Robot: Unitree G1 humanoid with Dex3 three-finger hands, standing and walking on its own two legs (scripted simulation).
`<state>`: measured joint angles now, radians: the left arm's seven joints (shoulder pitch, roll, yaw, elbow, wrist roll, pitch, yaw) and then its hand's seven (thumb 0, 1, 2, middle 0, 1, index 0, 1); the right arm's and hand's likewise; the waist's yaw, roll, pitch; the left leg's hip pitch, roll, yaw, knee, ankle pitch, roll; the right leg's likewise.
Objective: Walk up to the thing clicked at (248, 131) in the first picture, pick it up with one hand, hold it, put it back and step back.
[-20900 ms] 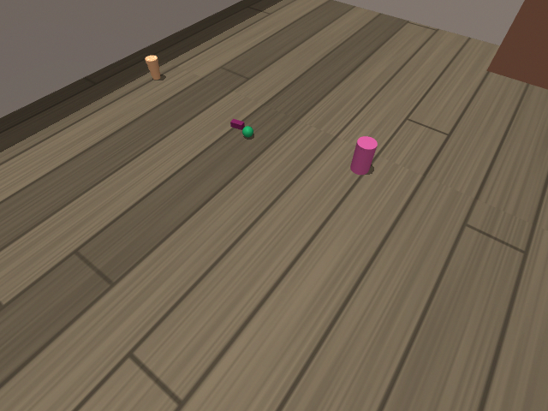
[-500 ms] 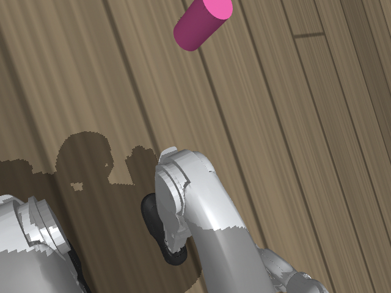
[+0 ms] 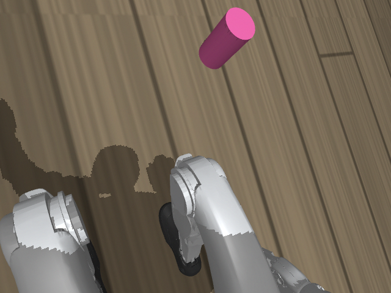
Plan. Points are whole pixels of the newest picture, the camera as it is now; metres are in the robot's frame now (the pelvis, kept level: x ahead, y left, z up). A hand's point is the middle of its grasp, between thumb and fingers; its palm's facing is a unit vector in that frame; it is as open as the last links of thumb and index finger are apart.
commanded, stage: settle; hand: left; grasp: from above
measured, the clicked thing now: out of the picture +0.47 +0.32 -0.24
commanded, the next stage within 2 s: lift in 0.42 s
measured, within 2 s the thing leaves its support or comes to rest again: neither
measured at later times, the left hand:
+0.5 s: hand out of the picture +0.43 +0.33 -0.13, palm faces -0.41 -0.10 -0.91, open 8.7 cm
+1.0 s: hand out of the picture +0.38 +0.34 -0.02, palm faces -0.43 -0.13 -0.89, open 8.8 cm
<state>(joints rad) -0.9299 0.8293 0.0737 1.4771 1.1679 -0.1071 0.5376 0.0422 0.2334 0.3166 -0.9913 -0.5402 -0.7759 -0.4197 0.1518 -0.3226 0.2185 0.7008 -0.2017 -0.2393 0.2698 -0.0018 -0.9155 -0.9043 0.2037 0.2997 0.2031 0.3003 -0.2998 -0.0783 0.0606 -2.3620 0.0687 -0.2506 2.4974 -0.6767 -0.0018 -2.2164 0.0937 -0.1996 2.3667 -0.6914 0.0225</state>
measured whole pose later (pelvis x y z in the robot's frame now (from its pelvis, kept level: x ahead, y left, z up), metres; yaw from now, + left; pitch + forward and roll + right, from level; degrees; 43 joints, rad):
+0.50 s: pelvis -0.01 -0.01 +0.02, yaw +5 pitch +31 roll -8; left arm -0.95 0.71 0.01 1.33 1.16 -0.09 0.31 0.02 0.24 0.31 -1.02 -0.50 -0.79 -0.38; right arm 0.16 -0.30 0.11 0.69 -0.12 -0.06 0.17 0.00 -0.91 -0.90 0.20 0.30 0.20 0.30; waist -0.23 0.00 -0.04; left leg -2.32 0.06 -0.16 2.39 -0.63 0.00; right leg -2.21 0.06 -0.13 2.32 -0.68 0.00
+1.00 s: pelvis -0.01 -0.01 +0.09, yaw +9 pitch +34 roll -6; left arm -0.76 0.61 -0.04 1.04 1.06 -0.06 0.15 0.00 0.25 0.34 -0.98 -0.53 -0.76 -0.38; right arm 0.21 -0.27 0.03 0.68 -0.04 0.02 0.08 0.00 -0.91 -0.91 0.20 0.30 0.20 0.30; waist -0.14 0.04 -0.15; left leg -2.14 0.05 -0.10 2.15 -0.60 0.01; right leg -2.04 0.04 -0.08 2.11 -0.67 0.01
